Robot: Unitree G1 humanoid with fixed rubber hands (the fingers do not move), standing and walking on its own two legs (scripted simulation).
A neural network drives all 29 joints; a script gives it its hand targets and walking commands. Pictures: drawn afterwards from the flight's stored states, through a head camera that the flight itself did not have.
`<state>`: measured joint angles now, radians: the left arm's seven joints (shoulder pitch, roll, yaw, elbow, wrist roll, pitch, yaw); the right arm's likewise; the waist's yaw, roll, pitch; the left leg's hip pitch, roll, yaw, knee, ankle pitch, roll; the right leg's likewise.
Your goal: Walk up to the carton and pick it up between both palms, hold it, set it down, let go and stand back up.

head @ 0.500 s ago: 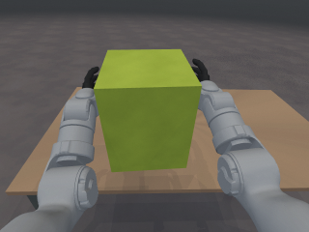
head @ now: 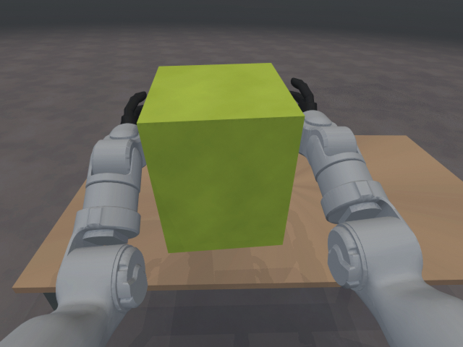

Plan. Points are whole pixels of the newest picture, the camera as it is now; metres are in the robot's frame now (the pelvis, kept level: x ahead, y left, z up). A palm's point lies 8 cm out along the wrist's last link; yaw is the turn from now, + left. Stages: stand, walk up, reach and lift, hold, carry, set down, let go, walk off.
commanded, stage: hold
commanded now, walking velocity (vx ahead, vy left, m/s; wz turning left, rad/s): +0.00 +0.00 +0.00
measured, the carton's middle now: (220, 155) +0.37 +0.03 +0.23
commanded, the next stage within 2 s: none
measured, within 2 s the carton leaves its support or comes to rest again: neither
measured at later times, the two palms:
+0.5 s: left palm (133, 134) +0.37 +0.17 +0.27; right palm (306, 119) +0.39 -0.12 +0.29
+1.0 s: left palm (132, 132) +0.37 +0.17 +0.27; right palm (307, 117) +0.39 -0.12 +0.30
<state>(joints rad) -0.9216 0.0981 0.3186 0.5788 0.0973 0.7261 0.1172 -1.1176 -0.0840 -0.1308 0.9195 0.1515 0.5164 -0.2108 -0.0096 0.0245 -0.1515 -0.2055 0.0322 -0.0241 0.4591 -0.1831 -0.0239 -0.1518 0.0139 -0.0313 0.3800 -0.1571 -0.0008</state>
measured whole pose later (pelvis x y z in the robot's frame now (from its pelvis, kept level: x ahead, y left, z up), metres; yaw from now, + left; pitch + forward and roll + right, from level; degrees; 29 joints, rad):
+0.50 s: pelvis +0.00 +0.00 +0.00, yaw +0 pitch -4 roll -1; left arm -0.93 0.10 0.32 0.58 0.10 0.75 0.11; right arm -1.13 -0.09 -0.13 0.92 0.16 0.55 -0.22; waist -0.01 0.03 -0.16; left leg -0.21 0.03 -0.03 0.46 -0.18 -0.02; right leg -0.15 0.01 -0.03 0.38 -0.16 0.00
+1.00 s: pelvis +0.00 +0.00 +0.00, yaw +0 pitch -4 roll -1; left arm -0.93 0.10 0.32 0.56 0.10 0.76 0.11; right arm -1.13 -0.09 -0.13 0.90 0.17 0.57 -0.22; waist -0.01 0.03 -0.16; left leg -0.21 0.03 -0.03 0.46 -0.18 -0.02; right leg -0.15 0.01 -0.03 0.38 -0.16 0.00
